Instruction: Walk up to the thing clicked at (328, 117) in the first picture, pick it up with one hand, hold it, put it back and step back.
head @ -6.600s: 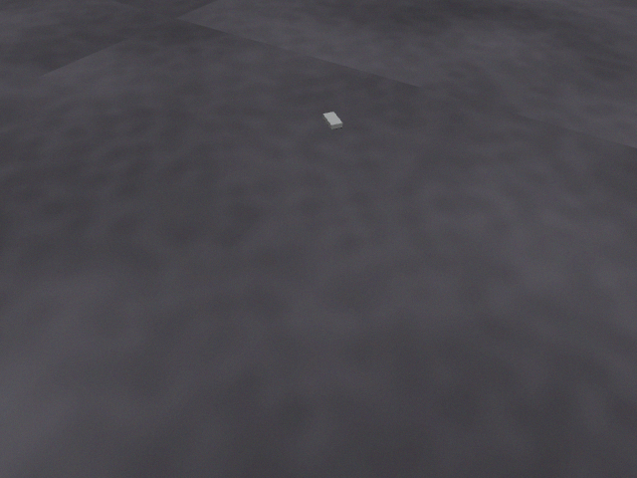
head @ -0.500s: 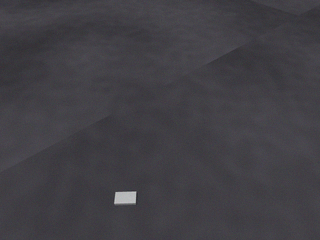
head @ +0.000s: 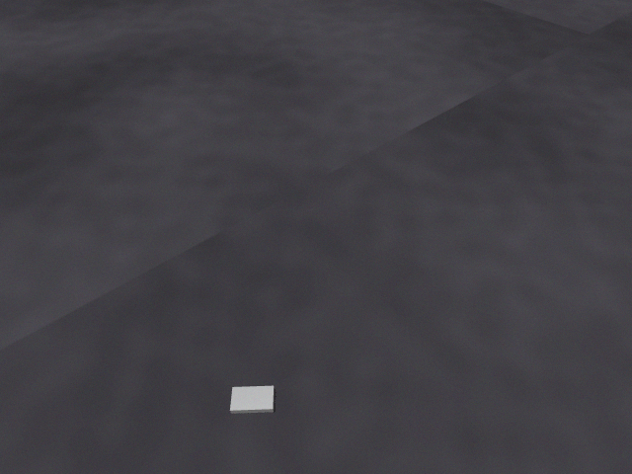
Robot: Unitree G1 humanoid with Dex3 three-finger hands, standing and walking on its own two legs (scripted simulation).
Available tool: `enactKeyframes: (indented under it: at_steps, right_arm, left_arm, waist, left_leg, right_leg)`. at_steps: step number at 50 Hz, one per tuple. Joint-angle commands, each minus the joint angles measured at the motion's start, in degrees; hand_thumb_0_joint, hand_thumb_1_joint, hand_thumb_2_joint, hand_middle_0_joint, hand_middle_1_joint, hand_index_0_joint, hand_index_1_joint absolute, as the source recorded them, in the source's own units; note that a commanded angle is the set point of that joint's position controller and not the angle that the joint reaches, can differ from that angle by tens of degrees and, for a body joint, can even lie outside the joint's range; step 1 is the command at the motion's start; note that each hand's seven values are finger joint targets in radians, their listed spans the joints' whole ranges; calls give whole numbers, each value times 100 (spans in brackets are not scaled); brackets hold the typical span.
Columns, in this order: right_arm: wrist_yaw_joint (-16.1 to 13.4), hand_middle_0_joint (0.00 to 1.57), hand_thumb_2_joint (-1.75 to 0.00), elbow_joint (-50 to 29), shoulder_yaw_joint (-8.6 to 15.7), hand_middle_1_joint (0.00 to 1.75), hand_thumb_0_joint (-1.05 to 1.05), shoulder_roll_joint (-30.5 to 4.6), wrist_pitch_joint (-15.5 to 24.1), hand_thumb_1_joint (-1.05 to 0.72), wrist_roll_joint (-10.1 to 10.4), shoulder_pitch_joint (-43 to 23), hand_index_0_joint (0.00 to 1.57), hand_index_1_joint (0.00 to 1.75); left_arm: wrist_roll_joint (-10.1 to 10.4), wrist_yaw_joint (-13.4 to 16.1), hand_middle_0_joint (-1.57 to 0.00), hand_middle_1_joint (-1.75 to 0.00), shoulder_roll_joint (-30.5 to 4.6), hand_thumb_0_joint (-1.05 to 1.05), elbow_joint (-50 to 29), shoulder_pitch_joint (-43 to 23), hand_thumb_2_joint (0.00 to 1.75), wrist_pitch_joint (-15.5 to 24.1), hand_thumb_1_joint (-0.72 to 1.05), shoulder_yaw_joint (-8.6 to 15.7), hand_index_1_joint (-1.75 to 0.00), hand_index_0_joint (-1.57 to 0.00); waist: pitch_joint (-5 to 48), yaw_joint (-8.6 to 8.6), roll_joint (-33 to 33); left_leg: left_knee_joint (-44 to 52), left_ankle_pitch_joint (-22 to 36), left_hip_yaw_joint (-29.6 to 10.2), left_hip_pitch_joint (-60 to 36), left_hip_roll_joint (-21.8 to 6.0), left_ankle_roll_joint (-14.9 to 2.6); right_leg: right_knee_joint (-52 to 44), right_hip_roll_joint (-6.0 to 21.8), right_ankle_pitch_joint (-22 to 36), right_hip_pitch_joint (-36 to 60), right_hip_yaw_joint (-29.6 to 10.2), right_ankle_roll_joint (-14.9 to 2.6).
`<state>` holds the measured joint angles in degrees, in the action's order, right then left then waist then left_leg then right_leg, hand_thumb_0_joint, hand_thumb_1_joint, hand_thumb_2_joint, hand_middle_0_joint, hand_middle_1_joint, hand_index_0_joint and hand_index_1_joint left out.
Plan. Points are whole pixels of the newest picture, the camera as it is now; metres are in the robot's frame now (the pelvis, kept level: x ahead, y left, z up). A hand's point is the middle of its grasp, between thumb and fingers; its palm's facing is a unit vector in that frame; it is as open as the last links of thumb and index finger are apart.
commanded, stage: walk up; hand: left
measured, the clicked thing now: (252, 399) +0.47 +0.21 -0.76
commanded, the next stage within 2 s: stand in 0.50 s
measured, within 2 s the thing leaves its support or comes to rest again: neither
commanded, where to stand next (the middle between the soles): +0.11 -0.05 m, yaw +2 degrees
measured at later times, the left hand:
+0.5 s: hand out of the picture +0.09 +0.24 -0.16, palm faces +0.00 -0.95 -0.32, open 7.4 cm
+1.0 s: hand out of the picture +0.06 +0.25 -0.15, palm faces -0.01 -0.94 -0.34, open 7.4 cm
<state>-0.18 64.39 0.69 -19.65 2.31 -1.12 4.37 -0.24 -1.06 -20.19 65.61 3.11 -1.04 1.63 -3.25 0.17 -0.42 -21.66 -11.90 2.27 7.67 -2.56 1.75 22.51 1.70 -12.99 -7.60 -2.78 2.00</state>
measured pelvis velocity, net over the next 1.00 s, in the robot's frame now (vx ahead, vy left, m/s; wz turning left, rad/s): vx -0.02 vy -0.01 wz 0.02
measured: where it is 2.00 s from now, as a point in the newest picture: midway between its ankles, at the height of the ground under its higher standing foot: outside the picture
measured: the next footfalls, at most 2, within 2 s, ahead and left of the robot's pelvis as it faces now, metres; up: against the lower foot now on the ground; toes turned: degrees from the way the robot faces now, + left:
none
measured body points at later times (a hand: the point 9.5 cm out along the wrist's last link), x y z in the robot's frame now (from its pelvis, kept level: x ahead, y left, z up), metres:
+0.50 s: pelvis +0.00 -0.01 +0.00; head +0.01 +0.00 +0.45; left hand +0.09 +0.29 -0.13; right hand +0.08 -0.31 -0.13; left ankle +0.00 +0.14 -0.74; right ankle -0.01 -0.14 -0.74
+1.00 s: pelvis -0.02 -0.01 +0.00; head -0.01 -0.01 +0.45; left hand +0.06 +0.30 -0.13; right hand +0.07 -0.31 -0.13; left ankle +0.00 +0.14 -0.74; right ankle -0.01 -0.14 -0.74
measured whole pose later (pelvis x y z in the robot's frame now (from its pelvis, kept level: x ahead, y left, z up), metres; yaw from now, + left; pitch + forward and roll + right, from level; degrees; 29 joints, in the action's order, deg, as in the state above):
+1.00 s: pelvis -0.02 -0.01 +0.00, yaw +1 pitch -3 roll +0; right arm 0.9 66.1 0.7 -19.8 0.3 -1.0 4.6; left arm -0.5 -0.4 -20.2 65.1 4.9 0.1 0.5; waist -3.9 0.7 0.0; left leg -18.1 -8.5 1.1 6.6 -3.1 2.4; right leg 19.0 1.2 -10.0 -6.2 -1.6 1.4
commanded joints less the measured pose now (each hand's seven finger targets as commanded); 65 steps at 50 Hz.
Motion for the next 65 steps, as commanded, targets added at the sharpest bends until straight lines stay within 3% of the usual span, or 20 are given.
enactKeyframes:
  at_steps: [1,7,24,26,29,39,42,48,54,65]
  right_arm:
    - [-83,20,-90,-374,266,30,0,-1292,92,-90,42,-202,20,30]
    - [-72,20,-90,-390,271,30,0,-1272,60,-90,37,-233,20,30]
    - [-69,20,-90,-385,264,30,0,-1223,44,-90,29,-115,20,30]
    - [-58,20,-90,-355,259,30,0,-1273,-1,-90,42,-283,20,30]
    - [-37,20,-90,-306,232,30,0,-1235,-26,-90,61,-254,20,30]
    - [4,20,-90,-219,219,30,0,-1261,-97,-90,58,-251,20,30]
    - [12,20,-90,-197,208,30,0,-1261,-88,-90,43,-246,20,30]
    - [34,20,-90,-193,219,30,0,-1242,-89,-90,35,-196,20,30]
    - [40,20,-90,-178,224,30,0,-1232,-86,-90,35,-200,20,30]
    - [41,20,-90,-178,222,30,0,-1271,-86,-90,34,-63,20,30]
  left_arm:
    - [-10,69,-20,-30,-1117,0,-352,-264,90,160,90,189,-30,-20]
    - [-28,85,-20,-30,-1111,0,-387,-298,90,171,90,192,-30,-20]
    - [-39,91,-20,-30,-1100,0,-441,-179,90,180,90,227,-30,-20]
    - [5,115,-20,-30,-1116,0,-462,-196,90,240,90,187,-30,-20]
    - [6,134,-20,-30,-1132,0,-420,-110,90,250,90,165,-30,-20]
    - [-17,149,-20,-30,-1197,0,-420,-159,90,264,90,119,-30,-20]
    - [-17,137,-20,-30,-1201,0,-416,-165,90,251,90,109,-30,-20]
    - [-20,133,-20,-30,-1217,0,-428,-140,90,273,90,97,-30,-20]
    - [-28,125,-20,-30,-1256,0,-438,-44,90,260,90,92,-30,-20]
    - [-31,98,-20,-30,-1264,0,-429,98,90,249,90,88,-30,-20]
  waist:
    - [687,11,9]
    - [569,43,-15]
    - [609,28,40]
    - [596,1,228]
    - [635,1,93]
    - [640,48,16]
    - [444,42,63]
    - [490,51,6]
    - [312,20,41]
    - [295,26,56]
  left_leg:
    - [317,1270,-358,-407,-546,-253]
    - [334,982,-328,-347,-503,-236]
    - [410,940,-324,-348,-481,-225]
    - [395,1644,-397,-415,-580,-183]
    - [419,1658,-423,-507,-591,-183]
    - [547,993,-446,-505,-559,-202]
    - [638,630,-478,-394,-541,-178]
    - [646,660,-497,-350,-546,-203]
    - [700,318,-545,-218,-531,-193]
    - [708,34,-595,-148,-522,-214]
  right_leg:
    - [-291,451,1254,29,-248,-301]
    - [-424,447,1169,-31,-272,-306]
    - [-449,433,1158,116,-264,-311]
    - [-403,547,1751,181,-274,-306]
    - [-415,518,1779,218,-207,-280]
    - [-617,539,1223,154,-233,-270]
    - [-693,516,797,-21,-244,-264]
    - [-692,538,732,-5,-254,-281]
    - [-754,500,250,-179,-257,-294]
    - [-720,510,55,-243,-306,-316]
